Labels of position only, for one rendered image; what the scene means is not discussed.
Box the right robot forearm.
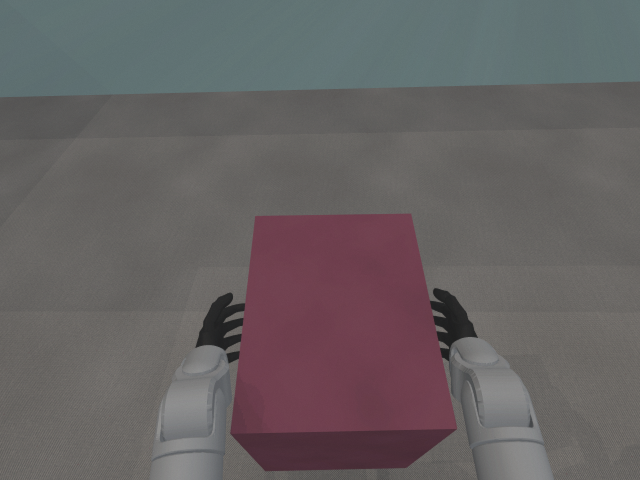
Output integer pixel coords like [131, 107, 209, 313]
[449, 337, 554, 480]

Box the carton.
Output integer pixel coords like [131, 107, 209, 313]
[230, 214, 457, 471]

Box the left robot forearm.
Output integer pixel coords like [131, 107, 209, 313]
[149, 345, 232, 480]

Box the left robot hand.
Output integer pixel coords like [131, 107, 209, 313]
[196, 293, 245, 363]

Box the right robot hand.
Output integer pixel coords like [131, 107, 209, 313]
[430, 288, 478, 361]

